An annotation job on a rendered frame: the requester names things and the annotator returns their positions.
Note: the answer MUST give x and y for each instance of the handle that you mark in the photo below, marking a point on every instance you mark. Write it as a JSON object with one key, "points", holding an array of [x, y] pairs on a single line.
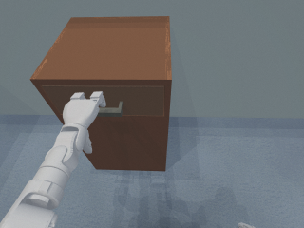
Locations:
{"points": [[111, 111]]}

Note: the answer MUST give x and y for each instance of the left robot upper arm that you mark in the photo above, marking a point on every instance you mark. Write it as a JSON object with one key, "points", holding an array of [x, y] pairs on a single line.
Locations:
{"points": [[30, 216]]}

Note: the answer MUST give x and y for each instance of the cabinet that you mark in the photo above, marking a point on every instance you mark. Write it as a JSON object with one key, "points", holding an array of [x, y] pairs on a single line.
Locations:
{"points": [[115, 51]]}

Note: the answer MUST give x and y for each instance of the left robot hand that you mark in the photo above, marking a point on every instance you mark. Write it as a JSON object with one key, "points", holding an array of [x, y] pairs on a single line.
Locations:
{"points": [[82, 111]]}

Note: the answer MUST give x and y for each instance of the drawer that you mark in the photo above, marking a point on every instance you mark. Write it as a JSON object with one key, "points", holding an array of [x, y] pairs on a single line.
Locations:
{"points": [[144, 100]]}

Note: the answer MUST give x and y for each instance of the robot left forearm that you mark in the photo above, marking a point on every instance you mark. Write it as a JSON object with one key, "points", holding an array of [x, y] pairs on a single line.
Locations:
{"points": [[46, 189]]}

